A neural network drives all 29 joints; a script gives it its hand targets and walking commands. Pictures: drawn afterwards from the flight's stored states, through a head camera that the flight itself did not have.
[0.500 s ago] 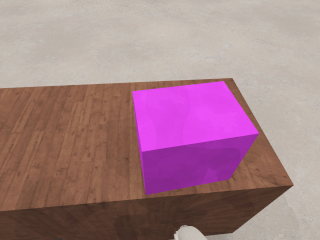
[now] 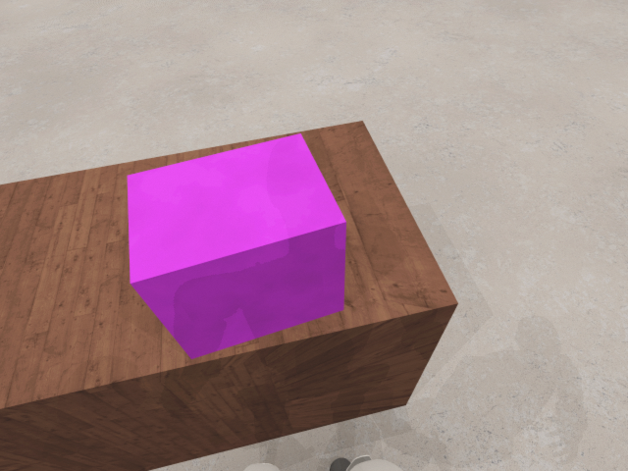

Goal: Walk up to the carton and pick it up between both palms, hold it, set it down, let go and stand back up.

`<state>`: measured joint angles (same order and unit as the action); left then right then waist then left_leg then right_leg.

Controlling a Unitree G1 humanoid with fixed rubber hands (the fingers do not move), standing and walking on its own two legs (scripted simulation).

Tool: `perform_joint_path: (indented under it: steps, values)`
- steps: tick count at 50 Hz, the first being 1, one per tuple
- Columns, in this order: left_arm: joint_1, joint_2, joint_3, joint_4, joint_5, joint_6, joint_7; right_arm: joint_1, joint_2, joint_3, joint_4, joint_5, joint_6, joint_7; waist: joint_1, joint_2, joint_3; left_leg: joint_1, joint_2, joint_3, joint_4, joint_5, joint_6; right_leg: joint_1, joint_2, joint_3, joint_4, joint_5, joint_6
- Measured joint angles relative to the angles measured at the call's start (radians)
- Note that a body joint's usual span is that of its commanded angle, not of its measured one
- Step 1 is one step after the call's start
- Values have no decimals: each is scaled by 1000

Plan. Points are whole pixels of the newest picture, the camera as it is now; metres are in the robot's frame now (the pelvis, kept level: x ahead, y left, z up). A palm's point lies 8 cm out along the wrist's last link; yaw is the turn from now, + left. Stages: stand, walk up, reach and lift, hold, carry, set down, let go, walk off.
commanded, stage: walk up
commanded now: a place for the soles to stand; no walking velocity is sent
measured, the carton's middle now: (245, 248) +0.46 +0.12 -0.01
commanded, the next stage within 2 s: none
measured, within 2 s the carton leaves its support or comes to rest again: neither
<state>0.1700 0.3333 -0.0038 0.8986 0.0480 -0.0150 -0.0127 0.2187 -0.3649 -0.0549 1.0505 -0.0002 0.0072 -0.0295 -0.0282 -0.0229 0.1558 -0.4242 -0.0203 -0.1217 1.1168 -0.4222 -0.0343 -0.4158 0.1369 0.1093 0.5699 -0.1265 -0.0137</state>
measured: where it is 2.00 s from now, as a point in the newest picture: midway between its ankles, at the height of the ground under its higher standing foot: outside the picture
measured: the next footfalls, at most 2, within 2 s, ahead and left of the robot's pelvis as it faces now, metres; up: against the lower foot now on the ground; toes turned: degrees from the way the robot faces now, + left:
left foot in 0.28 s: -0.03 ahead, +0.08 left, +0.00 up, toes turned +6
right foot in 0.74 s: -0.03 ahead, +0.00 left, +0.00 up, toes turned +1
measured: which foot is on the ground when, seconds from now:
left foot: up 0.00-0.26, down 0.28-0.70, up 0.72-0.90, down 0.92-1.00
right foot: down 0.00-0.28, up 0.30-0.72, down 0.74-0.92, up 0.94-1.00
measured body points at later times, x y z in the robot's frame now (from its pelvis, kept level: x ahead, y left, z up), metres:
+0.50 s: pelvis -0.10 +0.08 +0.01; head -0.11 +0.11 +0.46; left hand +0.00 +0.37 -0.13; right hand -0.19 -0.24 -0.10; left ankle -0.07 +0.07 -0.72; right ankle +0.01 -0.07 -0.65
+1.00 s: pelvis -0.12 +0.21 -0.04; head -0.11 +0.25 +0.41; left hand -0.03 +0.52 -0.17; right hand -0.09 -0.10 -0.14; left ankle -0.21 +0.33 -0.72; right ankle -0.10 +0.06 -0.68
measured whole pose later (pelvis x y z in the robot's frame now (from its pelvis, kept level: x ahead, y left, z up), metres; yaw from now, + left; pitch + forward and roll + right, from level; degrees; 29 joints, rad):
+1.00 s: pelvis -0.12 +0.21 -0.04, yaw +4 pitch -3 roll +0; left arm 0.18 0.39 0.00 0.92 0.05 0.02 0.03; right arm 0.38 -0.32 -0.07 0.88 0.00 -0.02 0.04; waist -0.03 -0.08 0.06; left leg -0.20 -0.04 -0.09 0.90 -0.66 -0.02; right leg -0.51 -0.06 0.03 1.22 -0.53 -0.03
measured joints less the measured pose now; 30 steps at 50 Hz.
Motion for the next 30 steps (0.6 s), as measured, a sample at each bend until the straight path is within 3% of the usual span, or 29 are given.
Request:
perform_joint_path:
  steps: [3,5,7,10,13,15,16,17,23,30]
  values:
    - [-2,-5,0,0,0,-2,0,17,0,0,13,0,1,4,0,14,0,2,0,-34,-45,0,0,2,3,-6,-9,64,-51]
    - [-3,-12,0,0,0,-1,0,31,0,0,15,0,6,14,0,33,-1,2,0,-38,-51,0,0,11,5,-10,-21,65,-35]
    - [-7,-15,0,0,0,4,0,53,0,0,15,0,15,29,0,53,-14,2,-1,-31,-60,0,0,17,9,-16,-52,67,8]
    - [-25,-9,0,1,0,34,0,109,0,0,13,0,23,49,-1,59,-53,32,-1,63,-120,-48,0,17,10,-18,-125,67,52]
    - [-71,3,0,0,0,58,0,206,-1,0,0,0,23,48,-3,54,-76,166,0,206,-340,-55,4,6,14,-30,-142,12,52]
    - [-108,8,1,1,0,58,5,259,3,0,12,0,28,45,-3,45,-74,202,-13,217,-425,-13,98,-65,19,-45,26,-194,46]
    - [-108,6,0,1,0,56,9,274,3,0,27,0,38,46,-3,37,-76,203,-20,224,-423,5,133,-97,19,-45,135,-268,38]
    - [-103,4,0,1,0,51,9,287,3,0,36,0,48,44,-2,36,-79,205,-22,227,-424,15,145,-123,20,-45,224,-305,30]
    - [-25,15,0,35,-3,49,9,298,4,0,-5,0,57,55,-2,35,-87,230,-23,245,-512,86,150,-148,-7,-44,429,-233,28]
    - [69,33,0,100,-5,72,9,251,4,0,-128,0,47,67,-1,34,-87,230,-43,277,-563,118,150,-92,-37,-44,468,-197,28]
